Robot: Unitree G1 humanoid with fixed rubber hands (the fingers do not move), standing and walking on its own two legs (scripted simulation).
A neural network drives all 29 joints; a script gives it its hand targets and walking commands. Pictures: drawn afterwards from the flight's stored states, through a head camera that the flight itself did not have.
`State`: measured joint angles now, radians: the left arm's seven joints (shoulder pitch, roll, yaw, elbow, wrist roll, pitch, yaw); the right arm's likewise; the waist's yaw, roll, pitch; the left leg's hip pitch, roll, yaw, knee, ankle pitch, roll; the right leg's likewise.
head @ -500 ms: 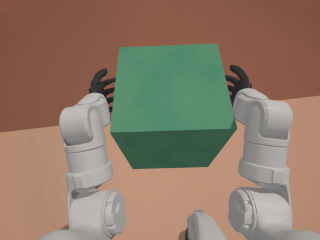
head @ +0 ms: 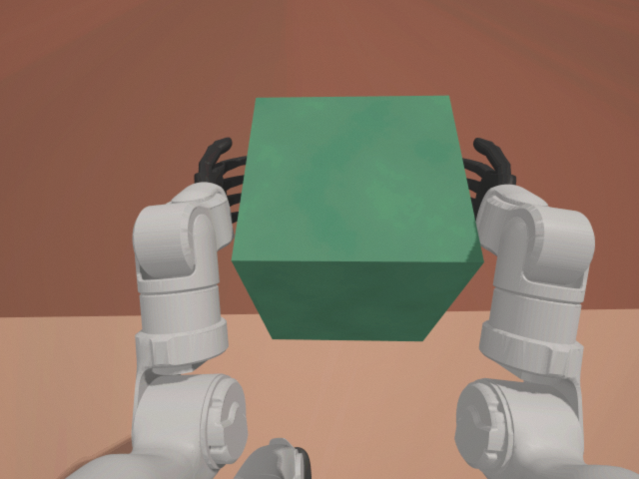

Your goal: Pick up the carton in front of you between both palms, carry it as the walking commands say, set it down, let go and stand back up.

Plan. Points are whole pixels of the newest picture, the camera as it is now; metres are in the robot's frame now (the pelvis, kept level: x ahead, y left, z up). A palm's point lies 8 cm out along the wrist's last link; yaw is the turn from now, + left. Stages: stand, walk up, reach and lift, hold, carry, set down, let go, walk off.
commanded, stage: carry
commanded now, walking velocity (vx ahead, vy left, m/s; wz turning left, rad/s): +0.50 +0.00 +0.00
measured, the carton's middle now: (348, 233) +0.38 +0.01 +0.10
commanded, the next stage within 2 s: none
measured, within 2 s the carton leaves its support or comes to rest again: neither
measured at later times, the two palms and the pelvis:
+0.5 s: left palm (271, 50) +0.66 +0.13 +0.20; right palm (469, 47) +0.67 -0.17 +0.20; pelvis +0.31 -0.03 +0.02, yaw +0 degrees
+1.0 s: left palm out of the picture +0.97 +0.14 +0.20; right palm out of the picture +0.95 -0.16 +0.20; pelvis +0.60 +0.01 +0.06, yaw -1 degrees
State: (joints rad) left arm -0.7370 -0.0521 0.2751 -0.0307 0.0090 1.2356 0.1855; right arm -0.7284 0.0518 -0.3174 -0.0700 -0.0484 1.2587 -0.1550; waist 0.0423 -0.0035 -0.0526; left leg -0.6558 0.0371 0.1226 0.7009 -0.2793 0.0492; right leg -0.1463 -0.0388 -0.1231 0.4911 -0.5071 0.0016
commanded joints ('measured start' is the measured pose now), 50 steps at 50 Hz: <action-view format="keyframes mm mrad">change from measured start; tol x32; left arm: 1 -625 -815 -601 -31 -278 19 -119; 50 -688 -909 -564 -54 -216 -5 -100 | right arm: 1 -575 778 585 69 245 8 71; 50 -826 970 701 -105 407 -43 115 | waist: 1 -114 -71 -497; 3 -143 326 -567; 20 -38 149 -378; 24 41 -307 -524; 50 -93 71 -483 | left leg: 1 608 -85 80 -144 44 35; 3 969 336 -802 -356 14 257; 19 640 185 -113 -288 376 94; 21 528 136 3 -13 560 25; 24 -122 -85 -102 645 -251 -50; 26 -224 -17 -146 773 -204 -12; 38 -72 14 -3 107 44 -24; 43 499 -107 131 -159 75 21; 45 952 312 -698 -318 -123 224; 50 758 265 -452 -304 204 169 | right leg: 1 -9 -115 -22 320 842 -60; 3 -563 117 62 798 -20 7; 13 -668 -33 90 581 150 -30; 21 -16 116 -137 50 289 -70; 24 423 -322 809 -179 181 -298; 43 65 -121 -22 231 914 -68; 46 -598 86 132 881 8 -15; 50 -601 -25 167 805 114 -54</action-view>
